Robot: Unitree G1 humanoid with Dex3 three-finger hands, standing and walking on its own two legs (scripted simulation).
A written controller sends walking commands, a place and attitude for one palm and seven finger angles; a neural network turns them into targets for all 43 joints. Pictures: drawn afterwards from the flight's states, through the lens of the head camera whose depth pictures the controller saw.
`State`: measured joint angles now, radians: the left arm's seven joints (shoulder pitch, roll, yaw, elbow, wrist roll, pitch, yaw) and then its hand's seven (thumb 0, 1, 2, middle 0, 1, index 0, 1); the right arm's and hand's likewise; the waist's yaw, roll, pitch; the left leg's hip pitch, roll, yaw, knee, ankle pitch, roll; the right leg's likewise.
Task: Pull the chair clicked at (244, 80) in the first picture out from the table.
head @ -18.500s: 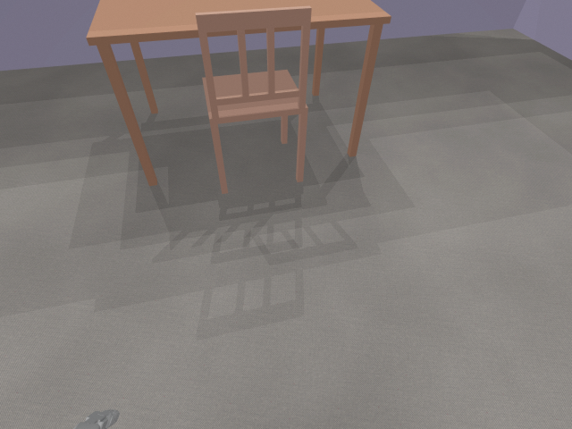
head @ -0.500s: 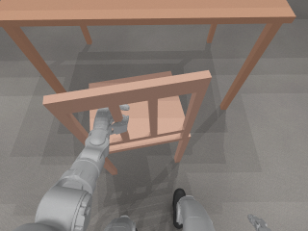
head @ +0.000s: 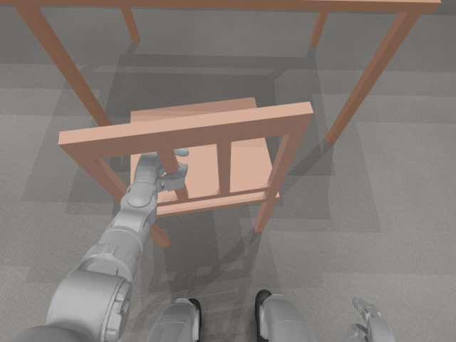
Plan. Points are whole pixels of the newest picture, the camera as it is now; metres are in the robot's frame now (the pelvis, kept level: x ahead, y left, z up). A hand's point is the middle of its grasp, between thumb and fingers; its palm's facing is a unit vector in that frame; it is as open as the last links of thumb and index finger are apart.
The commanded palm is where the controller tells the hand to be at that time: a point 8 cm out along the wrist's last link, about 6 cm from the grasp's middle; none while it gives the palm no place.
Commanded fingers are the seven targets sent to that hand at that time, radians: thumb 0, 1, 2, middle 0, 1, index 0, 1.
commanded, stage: step backward, pulling the chair out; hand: left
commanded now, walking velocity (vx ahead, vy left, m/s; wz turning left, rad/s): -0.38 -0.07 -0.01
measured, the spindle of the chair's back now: (175, 175) +0.43 +0.13 -0.11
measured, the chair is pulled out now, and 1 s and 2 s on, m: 0.36 0.52 0.60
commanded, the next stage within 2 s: stop walking, hand still on the chair in 0.84 s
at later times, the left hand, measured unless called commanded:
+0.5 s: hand (165, 217) +0.31 +0.13 -0.05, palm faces -0.01 -0.99 -0.16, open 5.7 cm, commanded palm +0.32 +0.17 -0.05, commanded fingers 0.00 0.90 0.90 -0.50 -1.45 -0.50 -1.45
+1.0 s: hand (167, 262) +0.24 +0.11 -0.05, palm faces -0.02 -0.99 -0.16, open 5.6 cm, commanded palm +0.22 +0.16 -0.03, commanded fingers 0.00 0.90 0.90 -0.50 -1.45 -0.50 -1.45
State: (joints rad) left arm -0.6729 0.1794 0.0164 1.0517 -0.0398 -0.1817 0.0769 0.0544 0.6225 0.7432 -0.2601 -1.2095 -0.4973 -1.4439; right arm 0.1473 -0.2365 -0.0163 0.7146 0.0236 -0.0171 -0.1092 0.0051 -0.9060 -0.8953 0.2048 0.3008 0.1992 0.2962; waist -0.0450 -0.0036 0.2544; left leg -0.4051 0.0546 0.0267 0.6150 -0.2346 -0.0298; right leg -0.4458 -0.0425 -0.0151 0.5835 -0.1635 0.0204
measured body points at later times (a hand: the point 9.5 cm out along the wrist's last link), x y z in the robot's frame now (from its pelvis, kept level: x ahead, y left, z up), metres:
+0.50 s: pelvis -0.07 +0.00 +0.01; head +0.04 +0.00 +0.44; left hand +0.31 +0.18 -0.04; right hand +0.00 -0.25 -0.13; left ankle -0.07 +0.13 -0.72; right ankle -0.05 -0.13 -0.70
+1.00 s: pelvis -0.15 +0.00 +0.00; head -0.06 +0.00 +0.44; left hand +0.23 +0.17 -0.04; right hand -0.06 -0.28 -0.12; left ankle -0.13 +0.14 -0.72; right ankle -0.11 -0.13 -0.72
